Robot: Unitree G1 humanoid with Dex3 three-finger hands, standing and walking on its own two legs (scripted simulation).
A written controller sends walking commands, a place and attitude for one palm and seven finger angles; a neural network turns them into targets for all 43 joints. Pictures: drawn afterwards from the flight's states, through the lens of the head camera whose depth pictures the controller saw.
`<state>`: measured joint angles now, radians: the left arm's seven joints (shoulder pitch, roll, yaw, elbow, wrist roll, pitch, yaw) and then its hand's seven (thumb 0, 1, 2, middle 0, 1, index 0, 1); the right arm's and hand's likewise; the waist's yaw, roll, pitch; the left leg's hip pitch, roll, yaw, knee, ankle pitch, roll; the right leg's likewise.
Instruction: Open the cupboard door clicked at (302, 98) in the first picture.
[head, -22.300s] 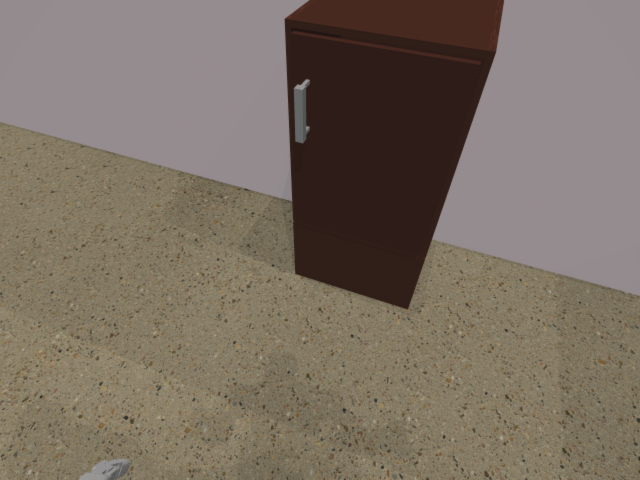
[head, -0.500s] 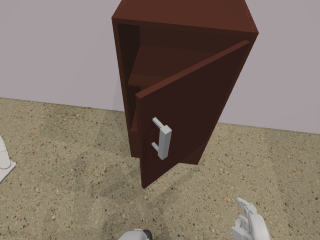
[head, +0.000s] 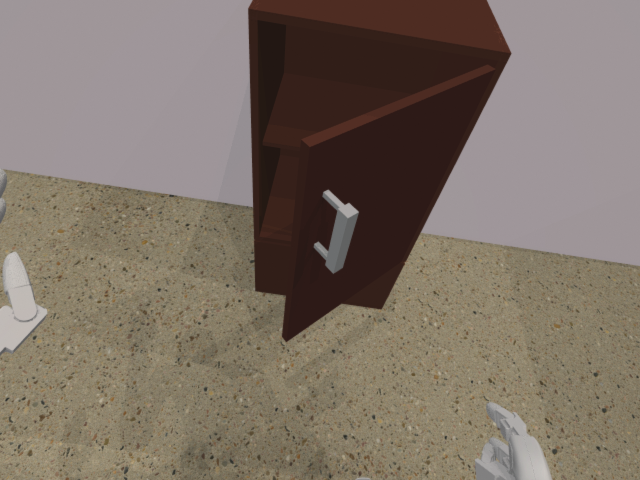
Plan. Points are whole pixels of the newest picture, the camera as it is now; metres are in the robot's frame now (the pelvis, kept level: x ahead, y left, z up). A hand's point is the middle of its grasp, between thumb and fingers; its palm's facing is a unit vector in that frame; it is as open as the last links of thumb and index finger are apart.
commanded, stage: stop stepping back and stand still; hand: left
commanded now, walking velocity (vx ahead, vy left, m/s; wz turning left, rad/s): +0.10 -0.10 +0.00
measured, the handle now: (332, 232) +0.48 +0.01 -0.01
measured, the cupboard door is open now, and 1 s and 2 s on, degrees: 45 45 45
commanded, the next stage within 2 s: let the arm hang, fingers relaxed in 0.68 s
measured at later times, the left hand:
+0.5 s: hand (74, 363) +0.18 +0.22 +0.16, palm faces +0.36 -0.83 -0.43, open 7.4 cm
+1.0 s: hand out of the picture +0.09 +0.19 -0.11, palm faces -0.03 -0.95 -0.32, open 7.4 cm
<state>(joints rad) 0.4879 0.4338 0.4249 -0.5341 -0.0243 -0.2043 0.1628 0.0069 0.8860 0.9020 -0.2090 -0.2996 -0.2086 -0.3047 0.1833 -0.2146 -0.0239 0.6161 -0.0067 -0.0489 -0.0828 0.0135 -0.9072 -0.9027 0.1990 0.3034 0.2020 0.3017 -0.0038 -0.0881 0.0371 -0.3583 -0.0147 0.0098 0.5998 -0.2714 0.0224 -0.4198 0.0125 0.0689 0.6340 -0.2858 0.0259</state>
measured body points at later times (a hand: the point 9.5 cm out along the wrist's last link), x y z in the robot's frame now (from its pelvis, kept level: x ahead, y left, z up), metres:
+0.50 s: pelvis -0.03 -0.03 +0.01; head -0.05 -0.02 +0.46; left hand +0.15 +0.26 +0.18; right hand +0.08 -0.29 -0.08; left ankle -0.01 +0.09 -0.71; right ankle -0.13 -0.08 -0.73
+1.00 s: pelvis -0.04 -0.01 +0.00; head -0.04 -0.03 +0.45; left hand +0.09 +0.24 -0.09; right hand +0.06 -0.27 -0.13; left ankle +0.00 +0.12 -0.71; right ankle -0.13 -0.09 -0.73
